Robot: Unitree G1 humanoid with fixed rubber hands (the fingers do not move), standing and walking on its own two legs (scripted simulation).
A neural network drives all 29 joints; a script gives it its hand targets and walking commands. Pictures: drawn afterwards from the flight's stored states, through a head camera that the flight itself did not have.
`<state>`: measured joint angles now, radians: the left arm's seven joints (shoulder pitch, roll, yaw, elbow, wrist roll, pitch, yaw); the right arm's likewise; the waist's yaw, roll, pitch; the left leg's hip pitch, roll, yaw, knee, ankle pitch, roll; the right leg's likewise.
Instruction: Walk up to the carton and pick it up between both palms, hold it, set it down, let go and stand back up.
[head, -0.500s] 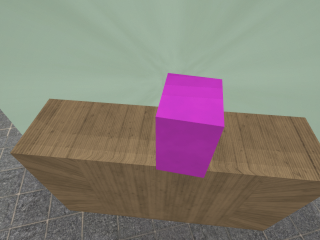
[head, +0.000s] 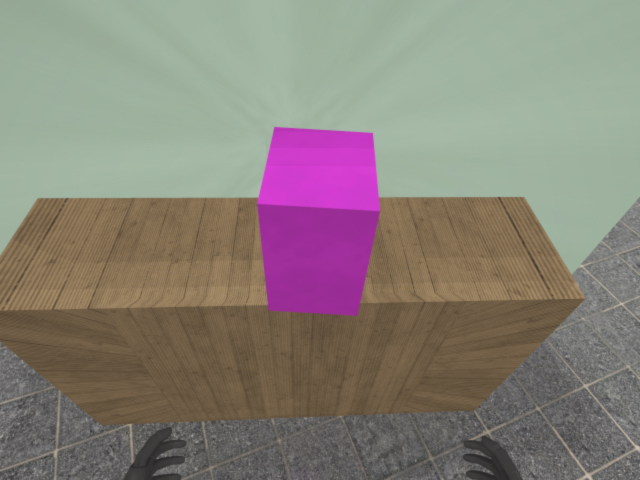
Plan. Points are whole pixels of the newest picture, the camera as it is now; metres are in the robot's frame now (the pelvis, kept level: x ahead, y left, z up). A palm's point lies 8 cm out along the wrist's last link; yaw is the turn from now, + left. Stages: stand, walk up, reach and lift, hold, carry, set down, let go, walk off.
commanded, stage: reach and lift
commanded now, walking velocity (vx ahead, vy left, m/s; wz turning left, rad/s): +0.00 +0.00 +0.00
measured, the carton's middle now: (318, 226) +0.53 +0.05 +0.00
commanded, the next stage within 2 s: none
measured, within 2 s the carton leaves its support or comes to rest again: neither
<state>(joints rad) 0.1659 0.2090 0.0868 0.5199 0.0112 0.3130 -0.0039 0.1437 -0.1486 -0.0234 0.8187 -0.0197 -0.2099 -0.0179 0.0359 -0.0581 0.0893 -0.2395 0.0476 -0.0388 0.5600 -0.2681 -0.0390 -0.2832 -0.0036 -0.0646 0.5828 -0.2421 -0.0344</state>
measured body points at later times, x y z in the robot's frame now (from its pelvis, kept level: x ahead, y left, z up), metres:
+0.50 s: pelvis -0.04 +0.02 -0.02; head -0.05 +0.03 +0.43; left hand +0.19 +0.28 -0.06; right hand +0.24 -0.14 -0.05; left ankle +0.03 +0.17 -0.73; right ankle +0.05 -0.09 -0.73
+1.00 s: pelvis +0.04 +0.04 +0.00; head +0.07 +0.06 +0.45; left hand +0.27 +0.28 -0.05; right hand +0.31 -0.11 -0.05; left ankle +0.03 +0.17 -0.73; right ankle +0.04 -0.08 -0.73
